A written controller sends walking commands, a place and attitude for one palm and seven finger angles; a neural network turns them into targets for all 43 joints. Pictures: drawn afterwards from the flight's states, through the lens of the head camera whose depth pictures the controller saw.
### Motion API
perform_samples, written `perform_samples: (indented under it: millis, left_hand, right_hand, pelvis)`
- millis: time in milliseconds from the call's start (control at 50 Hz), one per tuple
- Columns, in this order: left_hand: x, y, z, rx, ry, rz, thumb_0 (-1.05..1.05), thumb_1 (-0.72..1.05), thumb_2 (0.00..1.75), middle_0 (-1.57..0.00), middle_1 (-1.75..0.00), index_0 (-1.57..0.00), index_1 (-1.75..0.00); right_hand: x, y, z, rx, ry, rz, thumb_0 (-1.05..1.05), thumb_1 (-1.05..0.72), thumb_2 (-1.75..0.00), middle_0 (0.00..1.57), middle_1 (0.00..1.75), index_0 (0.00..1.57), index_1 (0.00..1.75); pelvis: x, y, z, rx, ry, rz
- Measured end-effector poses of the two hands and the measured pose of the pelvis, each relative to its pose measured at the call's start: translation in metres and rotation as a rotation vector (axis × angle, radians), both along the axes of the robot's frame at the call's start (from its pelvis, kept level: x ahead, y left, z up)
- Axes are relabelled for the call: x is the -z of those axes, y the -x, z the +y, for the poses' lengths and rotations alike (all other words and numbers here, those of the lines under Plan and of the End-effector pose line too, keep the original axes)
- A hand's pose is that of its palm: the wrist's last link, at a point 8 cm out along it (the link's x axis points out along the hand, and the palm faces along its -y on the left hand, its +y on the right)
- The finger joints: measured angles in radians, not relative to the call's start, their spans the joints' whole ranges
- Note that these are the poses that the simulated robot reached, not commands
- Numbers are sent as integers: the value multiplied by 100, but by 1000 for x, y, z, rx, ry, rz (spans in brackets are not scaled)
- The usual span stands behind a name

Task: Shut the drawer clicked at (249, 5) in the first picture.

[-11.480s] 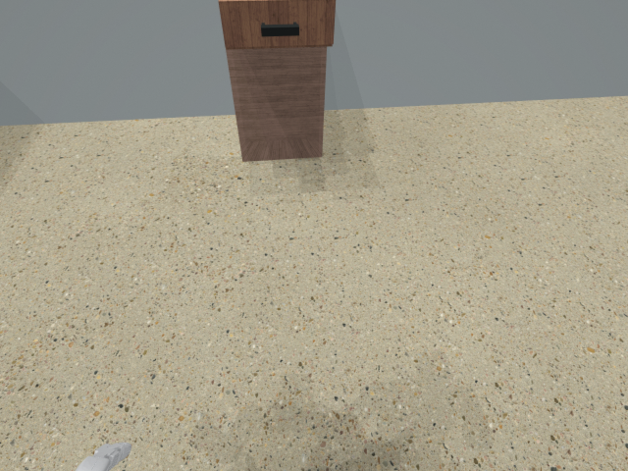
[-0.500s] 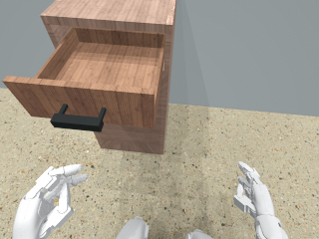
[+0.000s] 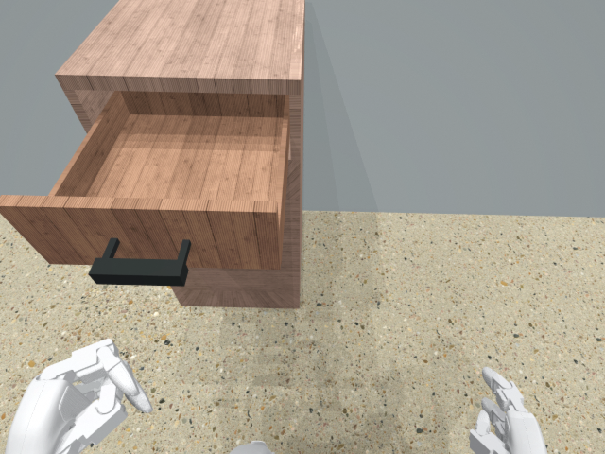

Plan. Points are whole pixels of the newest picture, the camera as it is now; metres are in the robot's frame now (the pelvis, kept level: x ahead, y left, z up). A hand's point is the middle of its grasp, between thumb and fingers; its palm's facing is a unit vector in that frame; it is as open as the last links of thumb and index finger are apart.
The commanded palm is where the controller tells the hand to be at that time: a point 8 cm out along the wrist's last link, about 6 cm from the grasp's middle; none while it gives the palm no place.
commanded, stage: raise the hand and make a fist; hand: left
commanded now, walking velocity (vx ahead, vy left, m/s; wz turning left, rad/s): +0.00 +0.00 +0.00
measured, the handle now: (144, 258) +0.35 +0.26 +0.04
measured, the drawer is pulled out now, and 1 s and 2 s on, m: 0.27 0.27 0.27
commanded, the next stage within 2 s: bring the fist close to the handle in 0.86 s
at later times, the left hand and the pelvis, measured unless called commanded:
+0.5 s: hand (78, 382) +0.16 +0.22 +0.13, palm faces +0.10 -0.99 -0.10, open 3.3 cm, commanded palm +0.12 +0.27 +0.14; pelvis +0.01 +0.02 +0.02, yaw +0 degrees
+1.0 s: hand (96, 381) +0.17 +0.21 +0.13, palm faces +0.11 -0.99 -0.12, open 3.3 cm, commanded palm +0.12 +0.26 +0.13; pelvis +0.01 +0.00 +0.02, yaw +0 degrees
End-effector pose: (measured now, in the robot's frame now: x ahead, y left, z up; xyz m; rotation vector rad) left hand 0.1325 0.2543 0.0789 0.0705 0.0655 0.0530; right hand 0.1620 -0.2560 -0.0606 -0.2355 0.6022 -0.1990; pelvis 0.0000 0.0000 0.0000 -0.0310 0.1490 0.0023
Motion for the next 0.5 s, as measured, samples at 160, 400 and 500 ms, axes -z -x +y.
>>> perform_samples:
  millis: [160, 400, 500]
  left_hand:
    - [-26, -16, 7, -25, -9, -82, 2, 90, 90, -123, -141, -123, -142]
    - [-45, -7, 13, -26, -18, -33, 2, 90, 90, -137, -157, -138, -158]
    - [-60, -5, 16, -44, -31, -82, 2, 90, 90, -139, -159, -140, -159]
  right_hand:
    - [-24, -35, 44, -82, -65, -135, 2, -91, -90, 20, 30, 20, 29]
    - [-35, -48, 86, -188, -115, -162, 2, -91, -90, 20, 30, 20, 30]
    - [-33, -43, 83, -194, -104, -149, 2, -91, -90, 20, 30, 20, 30]
  pelvis:
    - [-6, -5, 10, 1, 5, -37]
    - [-15, -11, 22, -5, 10, -80]
    - [-17, -10, 23, -9, 11, -91]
